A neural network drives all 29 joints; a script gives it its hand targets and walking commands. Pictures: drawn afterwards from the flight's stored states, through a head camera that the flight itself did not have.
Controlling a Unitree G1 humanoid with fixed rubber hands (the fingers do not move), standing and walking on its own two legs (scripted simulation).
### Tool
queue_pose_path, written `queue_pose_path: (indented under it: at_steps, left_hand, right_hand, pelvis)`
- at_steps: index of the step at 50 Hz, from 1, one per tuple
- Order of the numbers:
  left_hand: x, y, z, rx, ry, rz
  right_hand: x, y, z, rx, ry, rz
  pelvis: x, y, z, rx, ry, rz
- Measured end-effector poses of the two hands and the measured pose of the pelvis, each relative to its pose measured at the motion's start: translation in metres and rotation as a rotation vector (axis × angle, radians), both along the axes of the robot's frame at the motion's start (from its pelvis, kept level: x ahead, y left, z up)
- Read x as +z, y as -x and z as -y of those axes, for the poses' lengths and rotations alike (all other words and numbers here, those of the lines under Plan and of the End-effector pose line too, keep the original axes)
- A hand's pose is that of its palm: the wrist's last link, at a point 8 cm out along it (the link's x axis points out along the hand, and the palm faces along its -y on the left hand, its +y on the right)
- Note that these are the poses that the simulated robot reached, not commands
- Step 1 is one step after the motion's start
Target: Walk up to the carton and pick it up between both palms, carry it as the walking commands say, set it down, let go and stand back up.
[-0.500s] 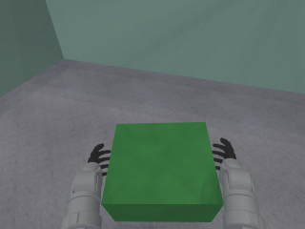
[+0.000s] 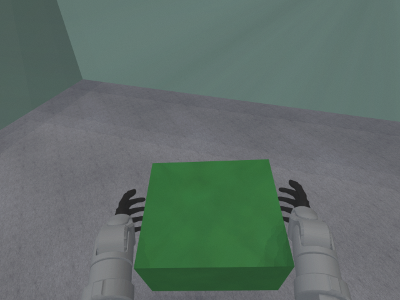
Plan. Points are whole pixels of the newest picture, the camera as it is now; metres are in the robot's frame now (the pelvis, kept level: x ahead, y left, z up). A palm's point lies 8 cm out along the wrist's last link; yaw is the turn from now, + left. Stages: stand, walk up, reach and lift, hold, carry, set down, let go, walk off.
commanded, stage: reach and lift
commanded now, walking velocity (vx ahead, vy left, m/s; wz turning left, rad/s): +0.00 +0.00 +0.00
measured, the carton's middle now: (212, 223) +0.33 +0.00 -0.04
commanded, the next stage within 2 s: hold in 0.22 s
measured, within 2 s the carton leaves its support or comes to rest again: neither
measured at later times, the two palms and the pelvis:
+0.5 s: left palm (123, 224) +0.28 +0.19 +0.03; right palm (300, 214) +0.29 -0.18 +0.05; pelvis +0.00 +0.00 +0.00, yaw +0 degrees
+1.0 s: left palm (124, 224) +0.27 +0.18 +0.03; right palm (301, 216) +0.29 -0.19 +0.05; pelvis +0.00 +0.00 +0.00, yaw +0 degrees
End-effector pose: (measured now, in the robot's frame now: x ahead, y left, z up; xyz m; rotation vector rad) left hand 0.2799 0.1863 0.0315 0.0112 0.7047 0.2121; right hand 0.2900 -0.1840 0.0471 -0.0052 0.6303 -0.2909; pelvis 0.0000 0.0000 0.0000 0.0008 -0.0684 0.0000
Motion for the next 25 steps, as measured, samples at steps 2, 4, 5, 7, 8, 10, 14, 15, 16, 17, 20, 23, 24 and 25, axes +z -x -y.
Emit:
queue_pose_path:
  at_steps: [2,4,5,7,8,10,14,15,16,17,20,23,24,25]
  left_hand:
    - [-0.0006,0.0001,0.0001,-0.001,0.0,-0.003]
    - [-0.0012,0.0002,0.0003,-0.002,-0.001,-0.004]
    - [-0.001,0.0002,0.0005,-0.003,-0.002,-0.003]
    - [-0.0006,0.0001,0.0006,-0.002,-0.002,-0.003]
    - [-0.0006,0.0002,0.0005,-0.001,-0.001,-0.003]
    - [-0.0007,0.0005,0.0005,-0.001,-0.003,-0.005]
    - [-0.0018,0.0021,0.0001,0.006,0.001,-0.004]
    - [-0.0017,0.0023,0.0,0.007,0.0,-0.003]
    - [-0.0017,0.0024,0.0,0.007,0.001,-0.002]
    - [-0.0016,0.0026,0.0,0.007,0.001,0.0]
    - [-0.0015,0.0034,0.0,0.01,0.004,0.002]
    - [-0.0008,0.0035,0.0001,0.011,0.003,0.002]
    - [-0.0003,0.0034,0.0001,0.009,0.002,0.003]
    - [-0.0001,0.0033,0.0001,0.007,0.0,0.004]
  right_hand:
    - [-0.0001,-0.0002,0.0001,0.003,0.005,-0.003]
    - [-0.0001,-0.0001,0.0003,0.005,0.009,-0.005]
    - [-0.0001,0.0,0.0005,0.005,0.009,-0.004]
    - [-0.0002,0.0,0.0006,0.004,0.007,-0.003]
    - [-0.0003,0.0,0.0005,0.004,0.007,-0.003]
    - [-0.001,0.0,0.0005,0.005,0.005,-0.006]
    - [-0.0015,0.0,0.0001,0.007,0.004,-0.005]
    - [-0.0014,0.0,0.0,0.008,0.004,-0.003]
    - [-0.0012,-0.0001,-0.0001,0.008,0.004,-0.002]
    - [-0.0008,0.0,-0.0001,0.008,0.005,0.0]
    - [0.0002,-0.0001,-0.0002,0.01,0.006,0.001]
    - [0.0004,-0.0001,-0.0001,0.011,0.006,0.002]
    - [0.0007,0.0,0.0,0.011,0.006,0.003]
    - [0.0009,0.0001,0.0,0.011,0.007,0.004]
  pelvis:
    - [0.0001,-0.0001,0.0003,0.0,0.0,0.001]
    - [0.0001,-0.0002,0.0008,0.002,0.0,0.001]
    - [0.0001,-0.0005,0.0009,0.002,0.0,0.0]
    - [0.0002,-0.001,0.001,0.001,0.001,-0.001]
    - [0.0002,-0.0012,0.001,0.001,0.001,-0.001]
    - [0.0004,-0.0016,0.0009,0.001,0.001,-0.001]
    - [0.0006,-0.0026,0.001,0.002,0.001,-0.004]
    - [0.0006,-0.0027,0.0011,0.002,0.001,-0.005]
    - [0.0006,-0.0029,0.0012,0.002,0.001,-0.005]
    - [0.0006,-0.0029,0.0012,0.002,0.001,-0.006]
    - [0.0007,-0.0027,0.0007,0.002,0.001,-0.004]
    - [0.0006,-0.0023,0.0006,0.004,0.001,-0.003]
    - [0.0005,-0.0022,0.0005,0.005,0.002,-0.003]
    - [0.0005,-0.0022,0.0004,0.004,0.002,-0.003]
